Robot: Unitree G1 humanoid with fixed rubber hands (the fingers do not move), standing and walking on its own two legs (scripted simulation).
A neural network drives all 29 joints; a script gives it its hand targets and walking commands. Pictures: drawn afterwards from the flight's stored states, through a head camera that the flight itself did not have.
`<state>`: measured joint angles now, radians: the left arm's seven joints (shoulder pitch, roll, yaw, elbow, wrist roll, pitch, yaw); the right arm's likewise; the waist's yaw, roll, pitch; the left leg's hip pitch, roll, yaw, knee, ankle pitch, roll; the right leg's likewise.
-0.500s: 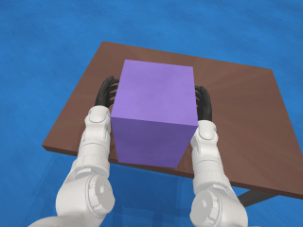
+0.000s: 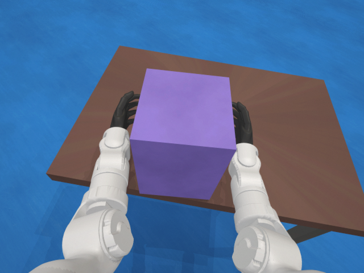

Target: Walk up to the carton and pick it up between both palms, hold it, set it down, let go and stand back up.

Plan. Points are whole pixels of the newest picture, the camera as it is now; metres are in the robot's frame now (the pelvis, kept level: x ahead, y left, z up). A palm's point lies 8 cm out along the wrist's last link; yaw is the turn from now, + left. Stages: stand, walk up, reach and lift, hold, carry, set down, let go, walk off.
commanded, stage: set down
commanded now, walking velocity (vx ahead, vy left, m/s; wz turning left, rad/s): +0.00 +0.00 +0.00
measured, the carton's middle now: (180, 140) +0.40 -0.01 +0.03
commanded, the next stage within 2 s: none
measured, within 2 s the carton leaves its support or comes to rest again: rests again in 0.12 s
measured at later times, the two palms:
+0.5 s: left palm (98, 119) +0.43 +0.18 +0.07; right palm (248, 126) +0.42 -0.17 +0.07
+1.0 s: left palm (92, 90) +0.42 +0.17 +0.16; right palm (265, 102) +0.41 -0.17 +0.16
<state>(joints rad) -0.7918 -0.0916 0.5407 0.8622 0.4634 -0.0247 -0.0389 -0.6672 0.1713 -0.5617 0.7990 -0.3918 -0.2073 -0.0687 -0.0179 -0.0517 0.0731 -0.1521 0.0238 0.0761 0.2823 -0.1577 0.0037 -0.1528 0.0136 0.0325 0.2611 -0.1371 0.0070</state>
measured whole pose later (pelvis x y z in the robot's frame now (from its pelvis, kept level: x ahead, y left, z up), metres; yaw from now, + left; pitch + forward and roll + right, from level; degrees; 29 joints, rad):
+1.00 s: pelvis -0.03 -0.02 -0.01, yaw +3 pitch +10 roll -1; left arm -1.16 0.33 -0.09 1.31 -0.30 0.11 0.04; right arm -1.07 -0.18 -0.02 1.13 0.33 0.18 -0.21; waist -0.08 -0.02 -0.16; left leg -0.45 0.04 0.00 0.44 -0.15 -0.02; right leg -0.43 0.02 -0.04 0.41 -0.15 -0.02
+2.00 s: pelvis -0.03 -0.01 +0.00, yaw +2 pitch -4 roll +0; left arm -0.40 0.24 0.10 0.29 -0.14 0.45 -0.01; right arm -0.34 -0.14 -0.02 0.31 0.28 0.25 -0.21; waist -0.02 -0.03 0.06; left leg -0.13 0.03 0.04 0.35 -0.16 0.00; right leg -0.12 0.01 0.00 0.33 -0.15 -0.01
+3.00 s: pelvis -0.01 +0.00 +0.00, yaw +1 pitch -4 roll +0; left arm 0.24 0.28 -0.06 0.17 -0.20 -0.02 -0.02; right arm 0.32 -0.09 -0.01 0.12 0.12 -0.06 -0.09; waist 0.04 -0.01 0.07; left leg -0.08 0.02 0.05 0.33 -0.18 0.00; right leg -0.07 0.01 0.01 0.31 -0.17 -0.01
